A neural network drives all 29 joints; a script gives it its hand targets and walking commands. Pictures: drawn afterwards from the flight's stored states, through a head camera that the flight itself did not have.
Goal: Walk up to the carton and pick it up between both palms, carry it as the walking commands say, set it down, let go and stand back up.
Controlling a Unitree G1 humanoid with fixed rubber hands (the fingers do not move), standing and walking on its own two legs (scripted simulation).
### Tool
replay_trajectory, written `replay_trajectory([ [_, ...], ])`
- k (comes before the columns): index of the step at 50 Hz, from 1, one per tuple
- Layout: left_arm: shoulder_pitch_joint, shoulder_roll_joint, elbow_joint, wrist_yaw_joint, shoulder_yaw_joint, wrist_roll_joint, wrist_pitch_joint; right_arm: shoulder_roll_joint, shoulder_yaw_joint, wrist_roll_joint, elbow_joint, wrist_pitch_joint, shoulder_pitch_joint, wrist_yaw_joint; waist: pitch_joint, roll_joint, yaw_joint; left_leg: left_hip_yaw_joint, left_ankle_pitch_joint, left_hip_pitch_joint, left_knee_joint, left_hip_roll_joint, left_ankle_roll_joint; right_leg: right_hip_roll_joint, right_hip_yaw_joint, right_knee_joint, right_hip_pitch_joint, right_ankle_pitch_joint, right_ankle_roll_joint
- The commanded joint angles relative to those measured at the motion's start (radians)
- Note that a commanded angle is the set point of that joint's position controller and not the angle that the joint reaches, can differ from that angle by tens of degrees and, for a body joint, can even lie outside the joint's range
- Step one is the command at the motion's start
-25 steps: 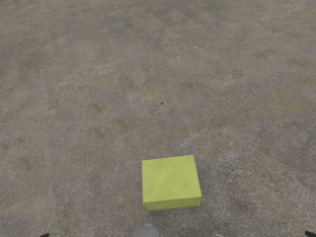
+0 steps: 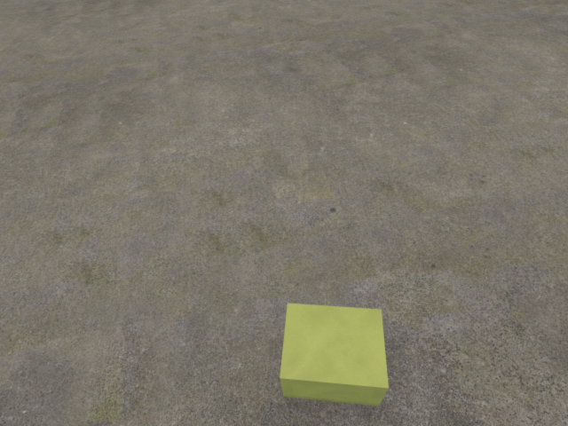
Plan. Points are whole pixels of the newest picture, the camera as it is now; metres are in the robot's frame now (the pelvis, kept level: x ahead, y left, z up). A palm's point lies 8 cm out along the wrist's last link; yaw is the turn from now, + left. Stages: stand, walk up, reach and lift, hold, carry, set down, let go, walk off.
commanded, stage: walk up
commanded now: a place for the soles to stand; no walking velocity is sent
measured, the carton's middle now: (332, 353) +0.49 -0.06 -0.65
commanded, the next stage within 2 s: none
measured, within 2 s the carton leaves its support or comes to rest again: neither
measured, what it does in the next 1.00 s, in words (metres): stands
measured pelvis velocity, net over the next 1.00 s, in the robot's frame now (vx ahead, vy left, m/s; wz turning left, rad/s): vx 0.02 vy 0.02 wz -0.07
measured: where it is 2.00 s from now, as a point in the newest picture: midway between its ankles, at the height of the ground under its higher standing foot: outside the picture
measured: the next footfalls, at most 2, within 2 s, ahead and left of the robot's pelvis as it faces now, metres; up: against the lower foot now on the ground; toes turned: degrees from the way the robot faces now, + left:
none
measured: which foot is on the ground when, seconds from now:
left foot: down 0.00-1.00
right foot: down 0.00-1.00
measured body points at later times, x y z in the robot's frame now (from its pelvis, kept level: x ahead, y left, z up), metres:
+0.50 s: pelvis +0.03 +0.04 +0.02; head +0.05 +0.04 +0.47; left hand +0.15 +0.36 -0.09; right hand +0.16 -0.28 -0.09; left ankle +0.02 +0.14 -0.71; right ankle +0.04 -0.11 -0.71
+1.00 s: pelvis +0.02 +0.02 +0.03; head +0.04 +0.02 +0.48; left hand +0.13 +0.34 -0.09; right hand +0.12 -0.30 -0.09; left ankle +0.02 +0.14 -0.71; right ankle +0.04 -0.11 -0.71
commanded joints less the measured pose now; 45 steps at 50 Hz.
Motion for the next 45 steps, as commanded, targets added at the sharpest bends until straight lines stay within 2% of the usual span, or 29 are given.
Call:
replay_trajectory([
  [1, -0.094, 0.279, -0.071, -0.003, 0.062, -0.009, -0.009, -0.179, -0.060, -0.009, -0.009, -0.051, 0.068, -0.005, -0.039, -0.160, -0.068, 0.016, 0.127, 0.157, -0.230, 0.018, 0.021, -0.197, 0.255, -0.273, -0.093, -0.037, -0.111],
  [2, -0.084, 0.249, -0.065, -0.005, 0.052, -0.012, -0.003, -0.197, -0.066, -0.017, 0.000, -0.052, 0.078, -0.008, -0.058, -0.107, -0.073, -0.034, 0.138, 0.209, -0.307, 0.035, 0.031, -0.153, 0.196, -0.203, -0.123, -0.040, -0.069],
  [3, -0.068, 0.221, -0.058, -0.007, 0.045, -0.018, 0.004, -0.228, -0.071, -0.026, -0.008, -0.053, 0.046, -0.010, -0.050, 0.011, -0.058, -0.221, 0.020, 0.193, -0.421, 0.122, 0.070, -0.087, 0.137, -0.093, -0.166, -0.076, -0.026],
  [4, -0.055, 0.200, -0.047, -0.009, 0.042, -0.028, 0.013, -0.239, -0.064, -0.022, -0.028, -0.059, -0.038, -0.013, -0.034, 0.096, -0.021, -0.377, -0.106, 0.115, -0.525, 0.211, 0.117, -0.021, 0.078, -0.007, -0.144, -0.111, 0.005],
  [5, -0.030, 0.217, -0.025, -0.011, 0.050, -0.028, 0.020, -0.245, -0.058, -0.014, -0.045, -0.061, -0.112, -0.019, -0.024, 0.071, -0.003, -0.384, -0.150, 0.037, -0.533, 0.252, 0.160, 0.007, 0.078, -0.001, -0.070, -0.127, 0.009],
  [6, -0.023, 0.223, -0.004, -0.011, 0.055, -0.023, 0.015, -0.237, -0.052, -0.010, -0.036, -0.059, -0.141, -0.017, -0.025, 0.048, 0.008, -0.325, -0.078, -0.045, -0.488, 0.235, 0.154, 0.005, 0.090, -0.047, 0.044, -0.108, 0.002],
  [7, -0.014, 0.214, 0.005, -0.011, 0.053, -0.022, 0.003, -0.217, -0.040, -0.009, -0.026, -0.057, -0.147, -0.014, -0.034, 0.025, 0.024, -0.237, 0.016, -0.079, -0.442, 0.195, 0.111, -0.004, 0.094, -0.140, 0.117, -0.059, -0.010],
  [8, -0.019, 0.226, 0.010, -0.010, 0.055, -0.019, -0.008, -0.186, -0.026, -0.003, -0.019, -0.057, -0.139, -0.012, -0.058, -0.026, 0.024, -0.144, 0.117, -0.083, -0.376, 0.140, 0.064, -0.054, 0.143, -0.215, 0.168, 0.024, -0.028],
  [9, -0.037, 0.258, 0.014, -0.010, 0.059, -0.015, -0.014, -0.174, -0.021, 0.004, -0.013, -0.058, -0.132, -0.012, -0.072, -0.072, 0.009, -0.072, 0.218, -0.042, -0.300, 0.090, 0.027, -0.113, 0.237, -0.260, 0.149, 0.110, -0.057],
  [10, -0.059, 0.272, 0.016, -0.009, 0.058, -0.016, -0.015, -0.169, -0.021, 0.007, 0.002, -0.059, -0.113, -0.012, -0.095, -0.074, -0.010, -0.032, 0.268, 0.023, -0.260, 0.069, 0.012, -0.160, 0.303, -0.272, 0.118, 0.171, -0.085],
  [11, -0.088, 0.269, 0.018, -0.010, 0.050, -0.019, -0.013, -0.167, -0.020, 0.005, 0.022, -0.061, -0.093, -0.014, -0.107, -0.052, -0.031, -0.029, 0.274, 0.089, -0.282, 0.071, 0.015, -0.171, 0.295, -0.259, 0.080, 0.215, -0.092],
  [12, -0.113, 0.250, 0.013, -0.011, 0.040, -0.023, -0.011, -0.172, -0.020, 0.001, 0.036, -0.065, -0.083, -0.016, -0.112, -0.031, -0.041, -0.064, 0.328, 0.137, -0.322, 0.093, 0.024, -0.143, 0.245, -0.214, 0.052, 0.277, -0.074],
  [13, -0.120, 0.224, 0.015, -0.011, 0.031, -0.030, -0.009, -0.182, -0.020, 0.001, 0.044, -0.070, -0.094, -0.017, -0.117, -0.006, -0.031, -0.099, 0.404, 0.145, -0.350, 0.125, 0.041, -0.095, 0.180, -0.167, 0.071, 0.327, -0.045],
  [14, -0.115, 0.212, 0.024, -0.011, 0.027, -0.036, -0.006, -0.185, -0.018, 0.006, 0.048, -0.072, -0.112, -0.016, -0.129, -0.007, -0.017, -0.111, 0.479, 0.145, -0.359, 0.147, 0.055, -0.063, 0.140, -0.153, 0.104, 0.332, -0.027],
  [17, -0.122, 0.216, 0.045, -0.009, 0.025, -0.037, 0.000, -0.180, -0.012, 0.010, 0.064, -0.071, -0.137, -0.019, -0.160, -0.026, -0.013, -0.075, 0.575, 0.169, -0.361, 0.153, 0.059, -0.060, 0.124, -0.169, 0.161, 0.368, -0.022],
  [22, -0.153, 0.212, 0.072, -0.007, 0.019, -0.036, 0.012, -0.176, -0.008, 0.007, 0.093, -0.062, -0.184, -0.018, -0.141, 0.008, -0.011, -0.053, 0.543, 0.184, -0.419, 0.158, 0.047, -0.060, 0.116, -0.196, 0.166, 0.351, -0.019],
  [27, -0.187, 0.207, 0.100, -0.008, 0.017, -0.032, 0.016, -0.164, -0.006, 0.005, 0.117, -0.056, -0.221, -0.013, -0.129, 0.012, -0.012, -0.034, 0.497, 0.204, -0.467, 0.158, 0.036, -0.062, 0.117, -0.243, 0.178, 0.340, -0.010],
  [45, -0.213, 0.191, 0.151, -0.014, 0.017, -0.023, 0.023, -0.143, -0.003, 0.001, 0.180, -0.044, -0.231, -0.008, -0.104, -0.040, -0.015, 0.010, 0.318, 0.253, -0.559, 0.136, -0.004, -0.081, 0.164, -0.382, 0.186, 0.273, -0.001],
])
